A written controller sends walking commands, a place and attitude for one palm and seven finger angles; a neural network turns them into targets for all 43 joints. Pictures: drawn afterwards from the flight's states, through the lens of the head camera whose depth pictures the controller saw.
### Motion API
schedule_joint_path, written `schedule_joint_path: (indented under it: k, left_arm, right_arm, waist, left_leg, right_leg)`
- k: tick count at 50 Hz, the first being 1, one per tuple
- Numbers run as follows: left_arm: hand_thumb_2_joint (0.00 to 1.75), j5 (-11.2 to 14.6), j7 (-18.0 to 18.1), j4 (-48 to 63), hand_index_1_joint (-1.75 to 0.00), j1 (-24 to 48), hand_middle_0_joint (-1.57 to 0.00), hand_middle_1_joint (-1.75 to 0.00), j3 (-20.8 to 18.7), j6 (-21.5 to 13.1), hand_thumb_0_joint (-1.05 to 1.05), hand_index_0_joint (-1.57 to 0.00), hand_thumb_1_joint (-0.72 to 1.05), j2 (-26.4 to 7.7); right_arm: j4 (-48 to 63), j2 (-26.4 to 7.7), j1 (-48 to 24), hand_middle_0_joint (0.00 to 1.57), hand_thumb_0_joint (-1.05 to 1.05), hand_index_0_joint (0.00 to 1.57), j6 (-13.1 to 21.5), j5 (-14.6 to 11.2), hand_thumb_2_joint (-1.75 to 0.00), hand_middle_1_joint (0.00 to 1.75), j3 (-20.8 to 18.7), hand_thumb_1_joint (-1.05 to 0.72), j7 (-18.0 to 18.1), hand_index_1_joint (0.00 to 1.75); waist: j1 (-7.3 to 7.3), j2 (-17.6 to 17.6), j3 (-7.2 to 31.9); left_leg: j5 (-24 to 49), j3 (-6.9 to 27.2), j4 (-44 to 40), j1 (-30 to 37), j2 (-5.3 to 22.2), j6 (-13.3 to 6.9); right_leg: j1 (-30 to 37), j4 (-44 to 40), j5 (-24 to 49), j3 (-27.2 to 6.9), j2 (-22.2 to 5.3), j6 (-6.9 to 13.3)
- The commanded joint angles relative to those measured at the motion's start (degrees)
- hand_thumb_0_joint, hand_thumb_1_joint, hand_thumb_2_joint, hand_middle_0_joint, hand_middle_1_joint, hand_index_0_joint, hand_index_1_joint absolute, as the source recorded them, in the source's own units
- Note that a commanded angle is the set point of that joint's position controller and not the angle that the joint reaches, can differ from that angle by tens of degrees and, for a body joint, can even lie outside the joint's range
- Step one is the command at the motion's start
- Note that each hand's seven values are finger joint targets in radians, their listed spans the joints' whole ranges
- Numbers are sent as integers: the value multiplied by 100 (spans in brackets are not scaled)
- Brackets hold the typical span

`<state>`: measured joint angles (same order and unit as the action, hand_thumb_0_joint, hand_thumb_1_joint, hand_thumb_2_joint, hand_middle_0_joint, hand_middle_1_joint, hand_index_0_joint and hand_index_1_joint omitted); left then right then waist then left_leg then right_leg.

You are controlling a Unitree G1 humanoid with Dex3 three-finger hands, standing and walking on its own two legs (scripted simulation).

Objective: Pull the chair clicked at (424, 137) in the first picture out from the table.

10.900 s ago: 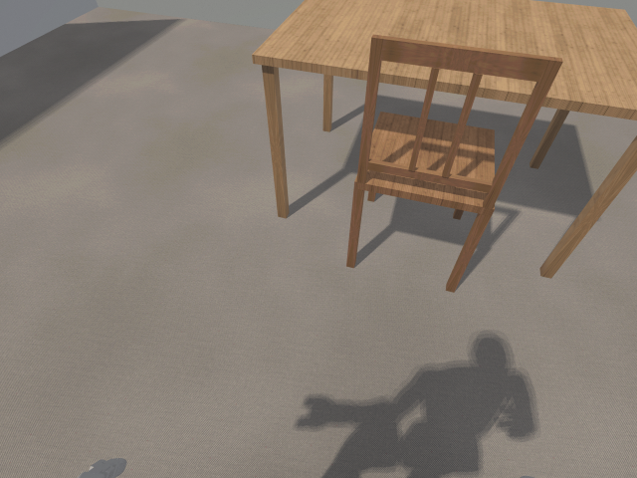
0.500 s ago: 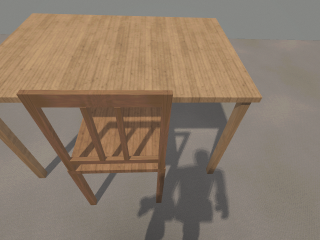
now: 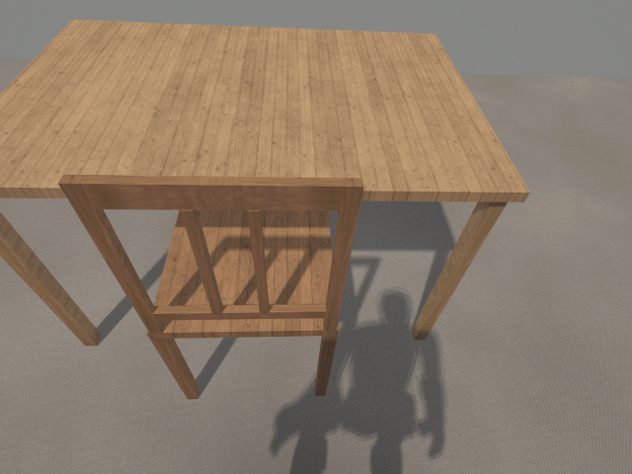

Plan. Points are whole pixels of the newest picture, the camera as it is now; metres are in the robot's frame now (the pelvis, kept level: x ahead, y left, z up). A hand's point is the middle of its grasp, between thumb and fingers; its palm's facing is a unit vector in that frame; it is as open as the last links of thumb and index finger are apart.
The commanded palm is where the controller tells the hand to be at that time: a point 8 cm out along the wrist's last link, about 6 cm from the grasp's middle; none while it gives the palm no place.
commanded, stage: look again from close up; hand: left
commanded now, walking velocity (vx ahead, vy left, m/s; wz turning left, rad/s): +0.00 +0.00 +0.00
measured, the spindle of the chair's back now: (205, 266) +0.45 +0.22 -0.09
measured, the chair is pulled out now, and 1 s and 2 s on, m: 0.00 0.00 0.00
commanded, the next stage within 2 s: raise the hand toward the chair's back in 0.74 s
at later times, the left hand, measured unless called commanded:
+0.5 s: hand out of the picture +0.00 +0.15 -0.18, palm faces +0.03 -0.98 -0.17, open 7.4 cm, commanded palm none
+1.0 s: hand (184, 451) +0.16 +0.17 -0.06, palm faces +0.27 -0.94 -0.19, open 7.5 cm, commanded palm +0.11 +0.20 -0.06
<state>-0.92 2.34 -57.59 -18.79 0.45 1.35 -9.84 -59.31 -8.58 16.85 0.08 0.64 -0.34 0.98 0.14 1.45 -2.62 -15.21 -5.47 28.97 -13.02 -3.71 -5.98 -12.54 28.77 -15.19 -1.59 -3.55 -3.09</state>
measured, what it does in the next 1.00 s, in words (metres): stands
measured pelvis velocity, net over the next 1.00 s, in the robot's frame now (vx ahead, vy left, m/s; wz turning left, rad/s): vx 0.00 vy -0.03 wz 0.05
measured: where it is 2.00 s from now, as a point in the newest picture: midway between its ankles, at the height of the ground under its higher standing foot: outside the picture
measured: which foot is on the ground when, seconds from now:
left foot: down 0.00-1.00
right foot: down 0.00-1.00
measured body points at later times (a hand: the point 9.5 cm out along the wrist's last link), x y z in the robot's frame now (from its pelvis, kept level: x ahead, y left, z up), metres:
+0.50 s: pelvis +0.01 -0.01 +0.00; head +0.02 +0.00 +0.45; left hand +0.00 +0.20 -0.16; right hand +0.02 -0.24 -0.15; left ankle +0.01 +0.05 -0.73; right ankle +0.00 -0.17 -0.73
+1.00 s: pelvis +0.00 -0.03 -0.01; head +0.00 -0.03 +0.44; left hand +0.14 +0.22 -0.04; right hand +0.07 -0.27 -0.13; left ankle +0.01 +0.05 -0.73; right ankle +0.01 -0.15 -0.73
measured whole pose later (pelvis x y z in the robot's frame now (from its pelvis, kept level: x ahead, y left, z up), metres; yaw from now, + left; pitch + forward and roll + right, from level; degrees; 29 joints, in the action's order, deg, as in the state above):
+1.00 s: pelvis +0.00 -0.03 -0.01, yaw +3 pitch +1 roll +1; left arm 7.2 7.4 -11.9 -26.9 -2.2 -3.7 -10.7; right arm -49.7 -11.8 21.3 14.3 -1.4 0.0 2.7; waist -1.9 0.5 1.9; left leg -16.7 -3.2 33.7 -18.4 -4.1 -3.7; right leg -18.9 37.1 -19.6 2.2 -3.4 0.1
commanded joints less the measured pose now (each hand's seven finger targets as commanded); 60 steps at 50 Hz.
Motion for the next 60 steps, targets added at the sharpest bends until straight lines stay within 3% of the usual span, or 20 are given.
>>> schedule_joint_path:
  k: [1, 16, 23, 41, 42, 43, 44, 45, 46, 47, 48, 50, 51, 52, 53, 54, 55, 57, 58, 60]
  left_arm:
    - [90, -26, 21, 112, -30, -313, -20, -30, -81, -119, 0, -20, 90, -429]
    - [90, -18, 42, -217, -30, -423, -20, -30, -85, -176, 0, -20, 90, -362]
    - [90, -10, 36, -270, -30, -366, -20, -30, -85, -179, 0, -20, 90, -367]
    - [90, 7, 36, -352, -30, -236, -20, -30, -113, -197, 0, -20, 90, -334]
    - [90, -68, 239, -498, -30, -402, -20, -30, -84, -278, 0, -20, 90, -539]
    - [89, 987, 315, 8535, -30, 3764, -20, -30, -1051, -1466, 0, -20, 88, -1955]
    - [88, 559, 542, 7207, -29, 1164, -20, -29, -729, -1201, 0, -20, 85, -1444]
    - [87, 709, 732, 6145, -29, -436, -19, -29, 39, -424, 0, -19, 83, -110]
    - [86, 915, 633, 5977, -29, -348, -19, -29, 437, -380, 0, -19, 81, 538]
    - [85, 953, 558, 6179, -28, 52, -19, -28, 259, -647, 0, -19, 78, 299]
    - [84, 894, 459, 5910, -28, 65, -19, -28, -122, -978, 0, -19, 76, -25]
    - [82, 979, 41, 4856, -27, -1064, -18, -27, -595, -1759, 0, -18, 71, -56]
    - [81, 1088, -277, 4616, -27, -1429, -18, -27, -503, -2250, 0, -18, 69, 264]
    - [80, 1232, -638, 4679, -26, -1594, -18, -26, -542, -2777, 0, -18, 67, 361]
    - [79, 1372, -1013, 4785, -26, -1794, -17, -26, -687, -3285, 0, -17, 64, 285]
    - [78, 1479, -1388, 4854, -26, -1847, -17, -26, -892, -3747, 0, -17, 62, 76]
    - [77, 1464, -1613, 4580, -25, -1953, -17, -25, -1321, -3951, 0, -17, 60, -340]
    - [75, 1497, -1799, 5139, -25, -1758, -16, -25, -1383, -3780, 0, -16, 55, -543]
    - [74, 1598, -1799, 5515, -24, -1461, -16, -24, -1387, -3590, 0, -16, 53, -600]
    - [72, 1654, -1621, 6413, -23, -867, -16, -23, -1513, -3364, 0, -16, 48, -855]
  right_arm:
    - [209, -723, 134, 20, 0, 20, 73, -5, -90, 30, -171, -90, 51, 30]
    - [-57, -628, 62, 20, 0, 20, 91, -26, -90, 30, -134, -90, 62, 30]
    - [-138, -600, 33, 20, 0, 20, 71, -25, -90, 30, -115, -90, 53, 30]
    - [-358, -508, 214, 20, 0, 20, 96, -24, -90, 30, -94, -90, 71, 30]
    - [115, -765, -160, 20, 0, 20, 191, -75, -90, 30, -46, -90, 52, 30]
    - [2141, -1714, 47, 20, 0, 20, 1005, -313, -90, 30, -224, -90, 229, 30]
    - [1759, -1179, -440, 20, 0, 20, 1570, -273, -90, 30, -42, -90, 406, 30]
    - [1672, -908, -530, 20, 0, 20, 1768, -321, -90, 30, -86, -90, 347, 30]
    - [1528, -1006, -305, 20, 0, 20, 1838, -336, -90, 30, -127, -90, 310, 30]
    - [1874, -1162, -414, 20, 0, 20, 1939, -279, -90, 30, -200, -90, 272, 30]
    - [2020, -1311, -433, 20, 0, 20, 1962, -179, -90, 30, -252, -90, 224, 30]
    - [2403, -1312, -553, 20, 0, 20, 1919, -116, -90, 30, -374, -90, 99, 30]
    - [2593, -1258, -697, 20, 0, 20, 1916, -90, -90, 30, -405, -90, 45, 30]
    - [2800, -1245, -834, 20, 0, 20, 1927, -62, -90, 30, -467, -90, -24, 30]
    - [2957, -1234, -923, 20, 0, 20, 1928, -44, -90, 30, -521, -90, -107, 30]
    - [3145, -1243, -1032, 20, 0, 20, 1916, -51, -90, 30, -560, -90, -187, 30]
    - [3252, -1249, -996, 20, 0, 20, 1861, -88, -90, 30, -600, -90, -260, 30]
    - [3765, -1311, -1246, 20, 0, 20, 1726, -166, -90, 30, -578, -90, -261, 30]
    - [3955, -1309, -1314, 20, 0, 20, 1651, -201, -90, 30, -553, -90, -206, 30]
    - [4132, -1247, -1205, 20, 0, 20, 1555, -212, -90, 30, -516, -90, -91, 30]
  waist:
    - [-19, -240, -189]
    - [-14, -102, -89]
    - [-3, -72, -219]
    - [-11, -79, -154]
    - [72, 275, -117]
    - [-589, -721, 3017]
    - [-28, -1515, 2829]
    - [-198, -1324, 1662]
    - [-305, -794, 661]
    - [-371, -668, 79]
    - [-421, -293, 38]
    - [-130, 886, 174]
    - [-4, 1541, 442]
    - [150, 1585, 672]
    - [292, 1190, 999]
    - [330, 819, 1153]
    - [439, 155, 1198]
    - [494, -157, 1561]
    - [463, -131, 1781]
    - [337, -399, 2056]
  left_leg:
    - [115, 1167, -1113, -6, 1027, 155]
    - [695, 956, -883, 219, 910, 203]
    - [327, 973, -968, 151, 901, 235]
    - [734, 938, -1013, 313, 939, 279]
    - [1958, 888, 33, -113, 1076, 412]
    - [2240, 1023, -518, 1707, 568, 701]
    - [2671, 1077, -694, 2050, 952, 862]
    - [1891, 1152, -999, 1003, 828, 1009]
    - [1147, 1073, -852, 321, 724, 866]
    - [411, 1129, -480, -306, 601, 734]
    - [-172, 1116, -69, -830, 489, 677]
    - [-532, 952, 727, -1744, 358, 631]
    - [-504, 866, 1157, -2127, 376, 647]
    - [-502, 741, 1563, -2508, 340, 662]
    - [-438, 646, 1909, -2770, 292, 702]
    - [-434, 589, 2222, -3027, 245, 726]
    - [-374, 541, 2402, -3184, 201, 744]
    - [-621, 470, 2487, -3400, 194, 670]
    - [-805, 334, 2668, -3583, 121, 574]
    - [-914, 452, 2834, -3673, 167, 519]
  right_leg:
    - [-311, -285, 316, -22, -102, 315]
    - [-170, -398, 734, -157, -206, 326]
    - [-212, -491, 553, -215, -210, 347]
    - [-99, -549, 719, -211, -201, 353]
    - [90, -544, 1697, -189, -354, 341]
    - [116, 87, 1493, 485, 306, 406]
    - [-392, 682, 212, 471, 367, 502]
    - [-1050, 991, -578, 598, 366, 400]
    - [-1261, 932, -522, 628, 322, 390]
    - [-1444, 674, -521, 719, 324, 411]
    - [-1664, 480, -518, 782, 349, 440]
    - [-2068, 788, -888, 867, 405, 485]
    - [-2478, 1239, -1141, 919, 443, 484]
    - [-2767, 1602, -1261, 845, 446, 487]
    - [-2886, 1957, -1223, 762, 438, 527]
    - [-3015, 2243, -1153, 671, 417, 566]
    - [-3050, 2460, -1001, 540, 393, 631]
    - [-3145, 2767, -1068, 521, 410, 628]
    - [-2984, 2664, -1229, 267, 347, 571]
    - [-3081, 2632, -1470, 85, 387, 538]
